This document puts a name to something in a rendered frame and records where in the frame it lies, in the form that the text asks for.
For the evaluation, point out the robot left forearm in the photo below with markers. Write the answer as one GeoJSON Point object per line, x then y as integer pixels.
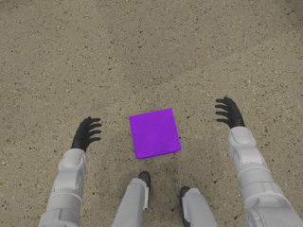
{"type": "Point", "coordinates": [63, 208]}

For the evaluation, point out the left robot shin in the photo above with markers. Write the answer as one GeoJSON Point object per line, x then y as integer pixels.
{"type": "Point", "coordinates": [137, 180]}

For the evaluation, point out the robot right upper arm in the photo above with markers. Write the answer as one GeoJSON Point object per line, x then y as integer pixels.
{"type": "Point", "coordinates": [265, 216]}

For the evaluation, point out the robot left hand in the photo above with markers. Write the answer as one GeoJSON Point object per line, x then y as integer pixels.
{"type": "Point", "coordinates": [81, 139]}

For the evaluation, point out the robot right hand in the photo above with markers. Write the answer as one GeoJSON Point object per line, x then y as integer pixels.
{"type": "Point", "coordinates": [234, 116]}

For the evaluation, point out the right robot foot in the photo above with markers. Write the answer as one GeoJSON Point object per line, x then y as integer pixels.
{"type": "Point", "coordinates": [183, 191]}

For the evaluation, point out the carton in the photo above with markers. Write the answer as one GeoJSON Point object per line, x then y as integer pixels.
{"type": "Point", "coordinates": [154, 134]}

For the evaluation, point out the robot right forearm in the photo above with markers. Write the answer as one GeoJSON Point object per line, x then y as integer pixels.
{"type": "Point", "coordinates": [258, 187]}

